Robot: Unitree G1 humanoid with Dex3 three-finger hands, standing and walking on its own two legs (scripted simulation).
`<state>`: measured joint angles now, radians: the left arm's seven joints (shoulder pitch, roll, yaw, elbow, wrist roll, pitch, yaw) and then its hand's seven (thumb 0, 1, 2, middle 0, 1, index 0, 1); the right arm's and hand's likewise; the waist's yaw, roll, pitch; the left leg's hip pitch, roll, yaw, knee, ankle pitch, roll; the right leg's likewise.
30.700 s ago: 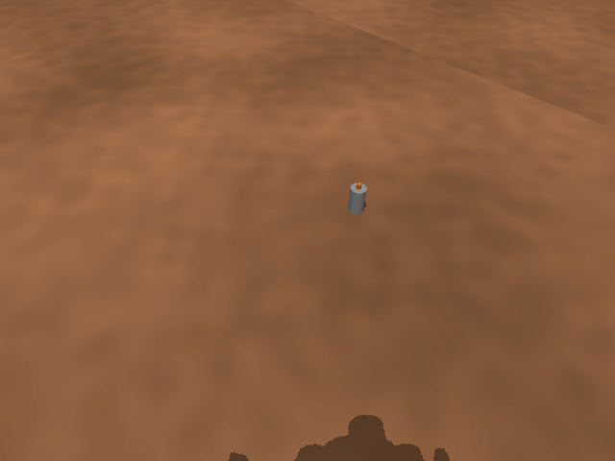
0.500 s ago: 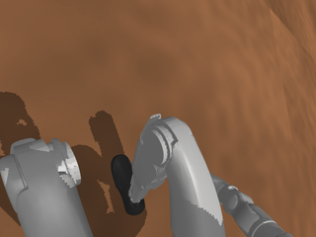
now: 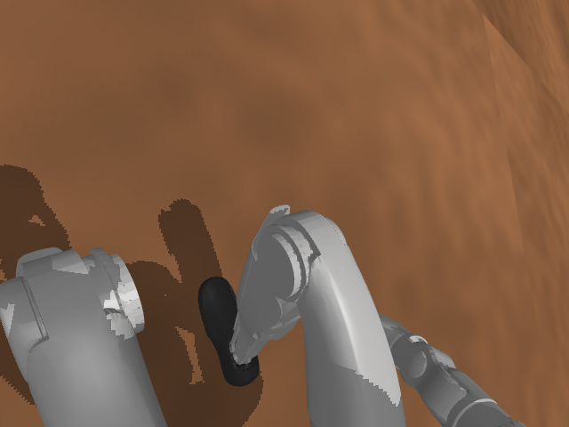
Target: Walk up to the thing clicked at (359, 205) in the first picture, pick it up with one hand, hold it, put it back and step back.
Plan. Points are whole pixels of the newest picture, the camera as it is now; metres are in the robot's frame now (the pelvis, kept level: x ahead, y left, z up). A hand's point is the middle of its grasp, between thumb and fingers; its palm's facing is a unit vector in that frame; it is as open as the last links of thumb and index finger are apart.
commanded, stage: withdraw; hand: left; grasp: from the side
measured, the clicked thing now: out of the picture +0.42 +0.32 -0.20
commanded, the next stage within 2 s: rise in 0.20 s
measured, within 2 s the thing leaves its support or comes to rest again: neither
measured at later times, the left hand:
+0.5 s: hand out of the picture +0.35 +0.39 -0.07, palm faces +0.42 -0.89 -0.18, open 17.5 cm
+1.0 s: hand out of the picture +0.25 +0.33 +0.12, palm faces +0.34 -0.83 -0.45, open 17.3 cm
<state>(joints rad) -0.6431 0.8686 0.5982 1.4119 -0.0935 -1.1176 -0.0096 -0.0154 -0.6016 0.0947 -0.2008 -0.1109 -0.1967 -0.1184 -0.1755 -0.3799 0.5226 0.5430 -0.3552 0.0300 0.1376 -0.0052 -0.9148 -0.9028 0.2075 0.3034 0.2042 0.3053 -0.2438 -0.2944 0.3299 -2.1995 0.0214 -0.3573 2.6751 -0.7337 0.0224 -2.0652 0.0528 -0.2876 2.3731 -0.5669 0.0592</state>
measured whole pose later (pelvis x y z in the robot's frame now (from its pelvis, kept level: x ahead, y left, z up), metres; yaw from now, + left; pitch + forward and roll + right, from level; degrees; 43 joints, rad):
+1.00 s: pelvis +0.04 -0.02 +0.23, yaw +13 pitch +31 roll -4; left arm -0.02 0.43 0.27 0.37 0.03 0.01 0.06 -0.01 -0.52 0.07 -0.07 -0.06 -0.07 -0.06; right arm 0.09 -0.24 0.01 0.52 0.06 0.10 -0.06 0.01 -0.90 -0.90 0.21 0.30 0.20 0.31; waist -0.03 -0.01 -0.15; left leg -1.72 0.03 -0.05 1.85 -0.67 0.00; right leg -1.70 -0.01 -0.06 1.79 -0.63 -0.01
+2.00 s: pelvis +0.11 +0.00 +0.43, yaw +16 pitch +8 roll -2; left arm 0.47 0.22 -0.02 -0.03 0.00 0.27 0.14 -0.01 -0.57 0.04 -0.05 -0.05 -0.05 -0.05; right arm 0.27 -0.21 0.03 0.48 0.01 -0.11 -0.18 0.01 -0.90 -0.90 0.21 0.30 0.20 0.31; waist -0.02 0.03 -0.10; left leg -0.63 0.03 -0.03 0.98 -0.49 0.00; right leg -0.60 0.00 -0.06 0.92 -0.45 0.00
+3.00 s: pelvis +0.11 +0.00 +0.44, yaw +16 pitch +7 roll -2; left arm 0.46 0.21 -0.01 0.01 -0.01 0.25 0.13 -0.01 -0.57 0.04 -0.05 -0.05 -0.06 -0.05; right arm 0.28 -0.21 0.03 0.51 0.01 -0.13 -0.17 0.01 -0.90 -0.90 0.20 0.30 0.20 0.30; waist -0.02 0.03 -0.10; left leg -0.60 0.03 -0.03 0.96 -0.48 -0.01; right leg -0.58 0.00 -0.06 0.90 -0.45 0.00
